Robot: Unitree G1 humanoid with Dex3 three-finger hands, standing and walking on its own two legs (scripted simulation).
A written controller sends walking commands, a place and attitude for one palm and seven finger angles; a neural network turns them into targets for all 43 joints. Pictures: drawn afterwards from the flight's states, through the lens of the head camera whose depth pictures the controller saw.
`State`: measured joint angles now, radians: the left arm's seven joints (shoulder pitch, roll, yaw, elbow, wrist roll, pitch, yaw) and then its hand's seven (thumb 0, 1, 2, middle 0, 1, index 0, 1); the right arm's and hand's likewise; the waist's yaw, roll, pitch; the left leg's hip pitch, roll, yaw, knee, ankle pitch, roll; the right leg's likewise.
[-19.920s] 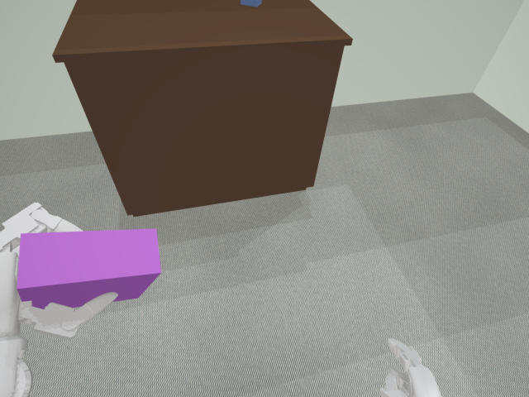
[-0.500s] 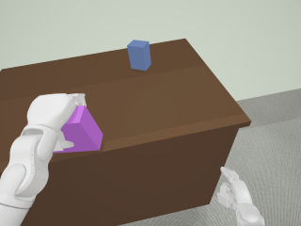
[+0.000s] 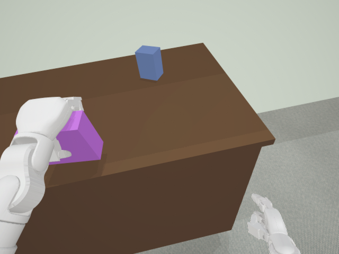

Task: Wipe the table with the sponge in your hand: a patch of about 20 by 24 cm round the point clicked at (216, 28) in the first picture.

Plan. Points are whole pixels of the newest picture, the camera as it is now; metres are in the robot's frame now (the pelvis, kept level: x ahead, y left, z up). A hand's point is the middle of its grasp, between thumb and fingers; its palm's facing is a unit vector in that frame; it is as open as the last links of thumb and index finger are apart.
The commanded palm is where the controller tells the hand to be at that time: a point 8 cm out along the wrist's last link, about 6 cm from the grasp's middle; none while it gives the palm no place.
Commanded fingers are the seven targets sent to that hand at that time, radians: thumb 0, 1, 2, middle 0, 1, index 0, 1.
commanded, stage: move the sponge above the wiping area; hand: left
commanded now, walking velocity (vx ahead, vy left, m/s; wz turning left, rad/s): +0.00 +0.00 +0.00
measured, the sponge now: (68, 144) +0.28 +0.29 +0.13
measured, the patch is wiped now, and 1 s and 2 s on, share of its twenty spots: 0.00 0.10 0.10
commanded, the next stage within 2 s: none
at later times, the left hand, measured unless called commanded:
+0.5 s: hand (49, 120) +0.29 +0.32 +0.19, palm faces +0.13 +0.03 -0.99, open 9.6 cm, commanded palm +0.26 +0.32 +0.25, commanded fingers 0.00 0.10 1.30 -1.20 -1.60 -1.20 -1.60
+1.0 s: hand (27, 117) +0.28 +0.36 +0.21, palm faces +0.21 +0.02 -0.98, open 9.6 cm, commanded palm +0.24 +0.33 +0.26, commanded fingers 0.00 0.10 1.30 -1.20 -1.60 -1.20 -1.60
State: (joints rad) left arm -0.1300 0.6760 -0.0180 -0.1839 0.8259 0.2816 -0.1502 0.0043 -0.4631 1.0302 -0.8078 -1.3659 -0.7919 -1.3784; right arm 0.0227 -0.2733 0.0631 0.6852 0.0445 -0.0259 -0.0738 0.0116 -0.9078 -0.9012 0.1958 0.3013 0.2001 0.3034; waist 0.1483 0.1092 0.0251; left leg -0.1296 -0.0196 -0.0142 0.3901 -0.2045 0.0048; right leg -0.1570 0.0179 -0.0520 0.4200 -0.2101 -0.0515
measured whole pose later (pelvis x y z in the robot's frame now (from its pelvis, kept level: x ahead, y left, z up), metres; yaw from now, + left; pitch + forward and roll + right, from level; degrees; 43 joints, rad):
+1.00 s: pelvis +0.00 +0.01 +0.00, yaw -1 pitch -2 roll +0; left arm -0.20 0.71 0.13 -0.03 0.80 0.34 -0.12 0.01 -0.46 1.03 -0.80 -1.37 -0.79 -1.38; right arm 0.02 -0.28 0.05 0.67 0.06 0.01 -0.05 0.01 -0.91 -0.90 0.20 0.30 0.20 0.30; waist 0.14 0.11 0.01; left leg -0.16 -0.02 0.00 0.41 -0.21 0.02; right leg -0.18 0.01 -0.04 0.42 -0.20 -0.03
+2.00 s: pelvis +0.00 +0.00 +0.00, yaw +0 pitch -1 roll +0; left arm -0.18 0.69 0.05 -0.03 0.82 0.43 -0.28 0.01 -0.46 1.03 -0.80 -1.38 -0.79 -1.39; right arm 0.03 -0.31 0.05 0.63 0.08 0.02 -0.05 0.01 -0.91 -0.90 0.20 0.30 0.20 0.30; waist 0.11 0.14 0.00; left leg -0.18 -0.02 -0.02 0.41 -0.21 0.01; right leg -0.20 0.02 -0.05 0.42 -0.21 -0.04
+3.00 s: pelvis +0.00 +0.02 +0.00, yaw +1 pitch -2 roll +0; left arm -0.15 0.66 -0.05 -0.13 0.86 0.29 -0.26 0.00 -0.45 1.04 -0.80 -1.39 -0.79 -1.40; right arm 0.06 -0.30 0.06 0.64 0.06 -0.02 -0.09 0.01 -0.91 -0.90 0.20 0.30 0.20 0.30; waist 0.15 0.11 0.03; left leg -0.16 -0.05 -0.02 0.40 -0.20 0.04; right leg -0.17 -0.01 -0.06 0.41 -0.20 -0.02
